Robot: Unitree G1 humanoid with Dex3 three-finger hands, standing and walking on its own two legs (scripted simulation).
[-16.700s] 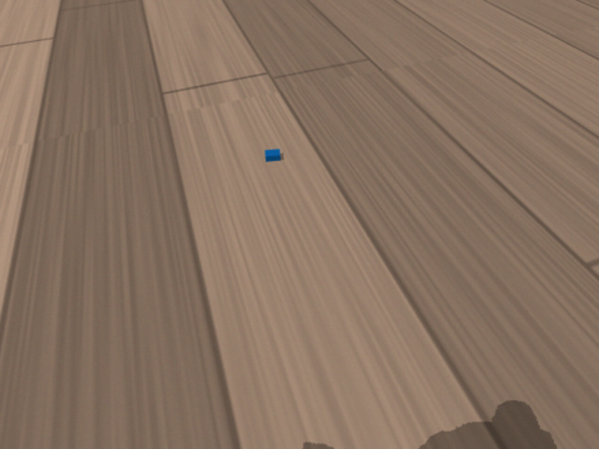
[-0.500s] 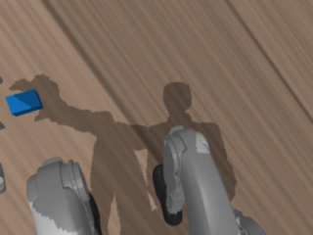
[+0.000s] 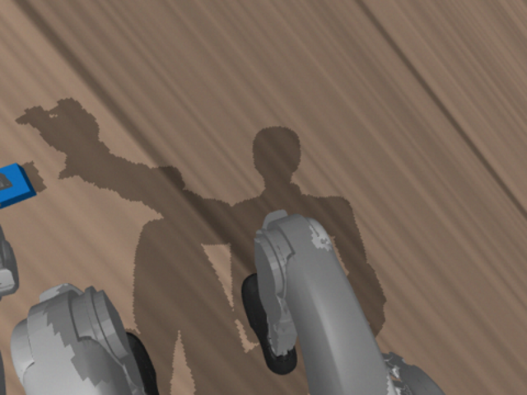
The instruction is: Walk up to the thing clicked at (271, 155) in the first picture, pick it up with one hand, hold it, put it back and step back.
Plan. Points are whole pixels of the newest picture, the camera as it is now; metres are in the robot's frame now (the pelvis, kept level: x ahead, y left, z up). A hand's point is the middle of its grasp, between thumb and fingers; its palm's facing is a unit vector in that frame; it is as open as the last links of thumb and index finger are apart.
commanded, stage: approach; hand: left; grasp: from above
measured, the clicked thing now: (1, 188) +0.50 +0.29 -0.30
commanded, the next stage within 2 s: close in in 0.26 s
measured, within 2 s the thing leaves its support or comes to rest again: neither
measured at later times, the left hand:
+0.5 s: hand out of the picture +0.48 +0.30 -0.18, palm faces -0.46 -0.11 -0.88, open 12.8 cm
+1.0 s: hand out of the picture +0.49 +0.28 -0.24, palm faces -0.46 -0.14 -0.87, open 12.6 cm
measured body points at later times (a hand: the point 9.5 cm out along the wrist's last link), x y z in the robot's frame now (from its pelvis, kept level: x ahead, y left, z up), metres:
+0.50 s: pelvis +0.00 +0.00 +0.00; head +0.26 +0.09 +0.36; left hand +0.50 +0.31 -0.13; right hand +0.05 -0.27 -0.09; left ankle +0.07 +0.13 -0.28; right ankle +0.11 -0.13 -0.28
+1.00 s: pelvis +0.00 +0.00 -0.01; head +0.28 +0.09 +0.33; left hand +0.51 +0.28 -0.19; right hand +0.00 -0.25 -0.08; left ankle +0.07 +0.13 -0.28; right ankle +0.11 -0.13 -0.28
